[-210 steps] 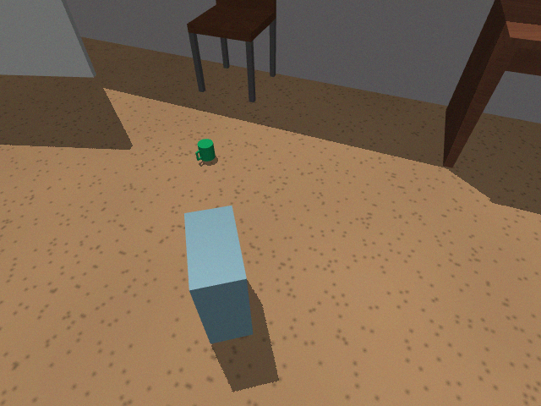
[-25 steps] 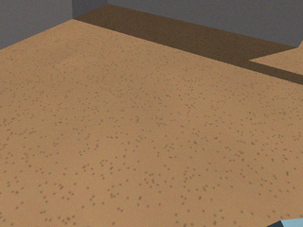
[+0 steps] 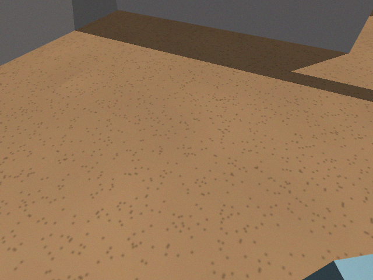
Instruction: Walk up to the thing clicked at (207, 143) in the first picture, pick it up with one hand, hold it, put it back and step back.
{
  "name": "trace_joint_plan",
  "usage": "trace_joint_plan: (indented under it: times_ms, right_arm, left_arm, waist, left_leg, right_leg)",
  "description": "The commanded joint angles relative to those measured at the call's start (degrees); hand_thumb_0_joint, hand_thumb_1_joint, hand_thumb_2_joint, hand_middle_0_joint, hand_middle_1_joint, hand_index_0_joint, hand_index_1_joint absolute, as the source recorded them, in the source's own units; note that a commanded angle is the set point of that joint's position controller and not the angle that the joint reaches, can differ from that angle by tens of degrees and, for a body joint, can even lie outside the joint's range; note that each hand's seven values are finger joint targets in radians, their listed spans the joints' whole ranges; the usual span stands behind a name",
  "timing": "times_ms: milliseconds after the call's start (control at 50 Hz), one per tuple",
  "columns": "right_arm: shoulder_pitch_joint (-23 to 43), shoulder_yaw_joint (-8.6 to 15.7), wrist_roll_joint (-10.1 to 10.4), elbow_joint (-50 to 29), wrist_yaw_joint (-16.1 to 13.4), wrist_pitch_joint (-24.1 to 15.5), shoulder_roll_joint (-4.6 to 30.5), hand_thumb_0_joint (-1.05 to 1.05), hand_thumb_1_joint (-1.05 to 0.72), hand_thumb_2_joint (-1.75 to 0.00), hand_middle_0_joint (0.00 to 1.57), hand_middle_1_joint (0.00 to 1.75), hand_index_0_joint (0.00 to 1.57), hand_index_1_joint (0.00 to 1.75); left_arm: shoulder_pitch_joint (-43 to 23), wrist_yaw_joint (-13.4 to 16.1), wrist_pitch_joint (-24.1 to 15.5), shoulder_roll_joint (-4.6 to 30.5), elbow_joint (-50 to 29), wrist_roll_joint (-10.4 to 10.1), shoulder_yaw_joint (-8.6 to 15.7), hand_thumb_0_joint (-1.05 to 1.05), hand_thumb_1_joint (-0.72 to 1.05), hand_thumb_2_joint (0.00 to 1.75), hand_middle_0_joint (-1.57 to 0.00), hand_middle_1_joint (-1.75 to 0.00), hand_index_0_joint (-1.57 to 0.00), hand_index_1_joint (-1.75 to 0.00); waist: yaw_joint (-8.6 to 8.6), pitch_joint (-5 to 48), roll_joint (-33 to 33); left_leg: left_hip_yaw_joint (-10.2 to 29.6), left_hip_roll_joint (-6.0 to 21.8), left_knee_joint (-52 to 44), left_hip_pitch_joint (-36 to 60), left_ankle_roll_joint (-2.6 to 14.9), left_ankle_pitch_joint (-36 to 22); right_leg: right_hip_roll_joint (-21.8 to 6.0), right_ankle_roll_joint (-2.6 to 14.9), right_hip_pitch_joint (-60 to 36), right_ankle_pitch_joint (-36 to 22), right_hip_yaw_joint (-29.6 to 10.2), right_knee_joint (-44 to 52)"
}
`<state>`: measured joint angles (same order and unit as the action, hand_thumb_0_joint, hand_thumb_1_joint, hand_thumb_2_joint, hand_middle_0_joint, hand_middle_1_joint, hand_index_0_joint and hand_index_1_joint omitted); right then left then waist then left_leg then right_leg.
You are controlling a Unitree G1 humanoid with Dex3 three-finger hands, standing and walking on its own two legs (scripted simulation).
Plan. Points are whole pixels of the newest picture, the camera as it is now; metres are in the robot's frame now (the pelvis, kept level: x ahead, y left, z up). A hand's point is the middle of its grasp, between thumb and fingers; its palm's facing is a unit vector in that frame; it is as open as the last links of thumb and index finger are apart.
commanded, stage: stand
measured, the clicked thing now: out of the picture +0.32 -1.58 -0.73
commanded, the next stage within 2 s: none
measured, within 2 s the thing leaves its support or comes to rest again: neither
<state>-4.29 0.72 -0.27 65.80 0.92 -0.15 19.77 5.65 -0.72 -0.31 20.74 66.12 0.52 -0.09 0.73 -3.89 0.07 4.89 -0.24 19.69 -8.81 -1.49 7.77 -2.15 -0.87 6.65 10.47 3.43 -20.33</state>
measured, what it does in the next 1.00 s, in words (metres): stands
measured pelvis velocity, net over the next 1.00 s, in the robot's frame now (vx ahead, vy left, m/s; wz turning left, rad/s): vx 0.02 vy -0.01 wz -0.02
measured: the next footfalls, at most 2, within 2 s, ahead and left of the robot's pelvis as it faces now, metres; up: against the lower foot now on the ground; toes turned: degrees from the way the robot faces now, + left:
none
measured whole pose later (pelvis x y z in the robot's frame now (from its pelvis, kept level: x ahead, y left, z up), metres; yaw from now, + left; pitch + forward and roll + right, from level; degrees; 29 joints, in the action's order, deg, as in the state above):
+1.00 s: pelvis +0.02 -0.01 +0.00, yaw -1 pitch -2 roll +0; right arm -5.2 -0.2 -0.3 65.4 0.5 -0.4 20.0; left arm 6.0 -0.6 -0.2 20.5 64.5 0.5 -0.1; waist 0.5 -3.3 0.3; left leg 4.1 0.8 18.2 -7.4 -2.2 9.0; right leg -1.2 -0.2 5.7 11.5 2.7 -19.1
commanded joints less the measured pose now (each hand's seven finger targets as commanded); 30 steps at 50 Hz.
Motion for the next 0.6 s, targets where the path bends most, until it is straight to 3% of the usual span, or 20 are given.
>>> trace_joint_plan:
  times_ms: [0,60,100,200,400,580]
  right_arm:
    - [3.31,2.06,-0.15,-3.28,-1.01,-1.44,12.54,0.0,-0.9,-0.9,0.2,0.3,0.2,0.3]
    - [3.47,1.93,-0.25,-3.2,-1.05,-1.49,11.92,0.0,-0.9,-0.9,0.2,0.3,0.2,0.3]
    - [2.78,1.88,-0.17,-2.77,-1.09,-1.39,12.24,0.0,-0.9,-0.9,0.2,0.3,0.2,0.3]
    - [1.94,1.7,-0.13,-2.84,-1.05,-1.46,12.13,0.0,-0.9,-0.9,0.2,0.3,0.2,0.3]
    - [1.22,1.5,-0.14,-2.74,-1.01,-1.09,11.9,0.0,-0.9,-0.9,0.2,0.3,0.2,0.3]
    - [1.42,1.38,-0.16,-3.07,-1.17,-1.54,12.46,0.0,-0.9,-0.9,0.2,0.3,0.2,0.3]
  left_arm:
    - [-3.32,0.75,-1.3,12.7,-3.75,-0.07,2.58,0.0,0.9,0.9,-0.2,-0.3,-0.2,-0.3]
    - [-2.85,0.82,-1.29,12.68,-3.81,-0.15,2.58,0.0,0.9,0.9,-0.2,-0.3,-0.2,-0.3]
    - [-3.03,0.8,-1.29,12.57,-3.83,-0.32,2.58,0.0,0.9,0.9,-0.2,-0.3,-0.2,-0.3]
    - [-2.6,0.88,-1.55,12.31,-4.24,-0.17,2.43,0.0,0.9,0.9,-0.2,-0.3,-0.2,-0.3]
    - [-2.49,0.9,-1.29,12.69,-4.66,-0.1,2.47,0.0,0.9,0.9,-0.2,-0.3,-0.2,-0.3]
    - [-2.43,0.83,-1.48,12.1,-5.14,-0.19,2.47,0.0,0.9,0.9,-0.2,-0.3,-0.2,-0.3]
  waist:
    - [-0.32,4.55,0.53]
    - [0.03,5.32,0.04]
    - [-0.01,4.32,0.18]
    - [-0.31,5.94,-0.77]
    - [-0.42,3.48,-1.37]
    - [-0.46,6.27,0.63]
  left_leg:
    - [4.28,5.65,-4.03,-0.27,1.89,0.43]
    - [3.99,5.85,-3.84,0.04,1.87,-1.81]
    - [4.09,5.73,-4.25,-1.4,1.93,-0.1]
    - [3.36,6.01,-3.13,0.49,1.81,-5.26]
    - [3.1,5.8,-3.82,-1.18,1.7,-1.18]
    - [2.77,6.66,-2.67,1.01,1.83,-6.92]
  right_leg:
    - [-5.85,1.98,0.64,4.15,-6.15,5.1]
    - [-6.04,2.04,0.04,2.71,-6.3,4.87]
    - [-5.8,1.91,-0.43,3.84,-6.38,4.91]
    - [-6.11,1.75,-0.89,-0.99,-6.37,4.89]
    - [-5.69,1.76,0.58,4.55,-6.7,6.18]
    - [-5.8,1.73,-1.89,-3.54,-6.42,4.86]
